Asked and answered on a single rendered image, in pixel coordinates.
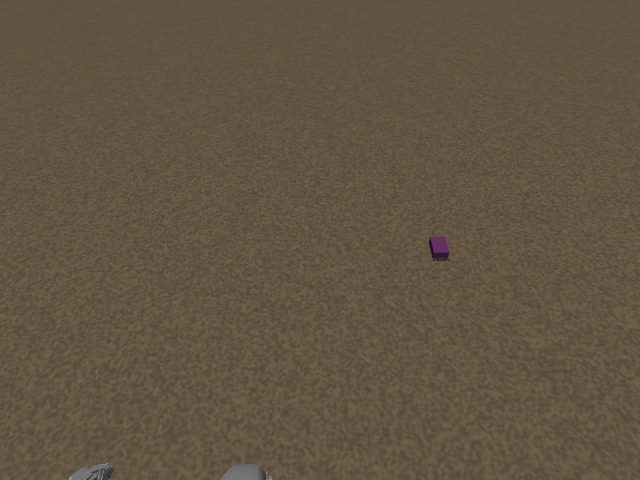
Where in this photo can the small box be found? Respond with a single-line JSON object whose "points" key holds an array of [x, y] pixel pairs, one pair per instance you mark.
{"points": [[439, 247]]}

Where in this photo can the left robot hand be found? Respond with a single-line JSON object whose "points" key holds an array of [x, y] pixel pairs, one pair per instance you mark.
{"points": [[97, 472]]}

